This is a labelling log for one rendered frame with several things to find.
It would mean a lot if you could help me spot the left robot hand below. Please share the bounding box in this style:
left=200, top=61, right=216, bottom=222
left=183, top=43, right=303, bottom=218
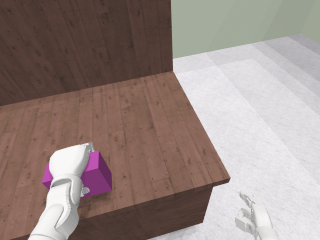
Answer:
left=49, top=142, right=95, bottom=197

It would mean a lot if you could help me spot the sponge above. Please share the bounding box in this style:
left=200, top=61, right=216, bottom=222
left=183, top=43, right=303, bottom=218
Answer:
left=42, top=150, right=112, bottom=199

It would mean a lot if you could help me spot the table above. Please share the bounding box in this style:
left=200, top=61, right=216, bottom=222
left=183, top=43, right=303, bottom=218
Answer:
left=0, top=0, right=231, bottom=240

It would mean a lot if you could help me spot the robot left forearm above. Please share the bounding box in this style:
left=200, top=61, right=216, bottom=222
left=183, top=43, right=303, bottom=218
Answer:
left=28, top=174, right=82, bottom=240

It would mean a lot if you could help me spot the right robot hand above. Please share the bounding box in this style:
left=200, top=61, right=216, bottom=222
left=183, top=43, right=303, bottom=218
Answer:
left=235, top=191, right=273, bottom=236

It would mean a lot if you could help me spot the robot right forearm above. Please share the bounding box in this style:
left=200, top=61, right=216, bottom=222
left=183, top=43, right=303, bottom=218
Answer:
left=254, top=226, right=282, bottom=240

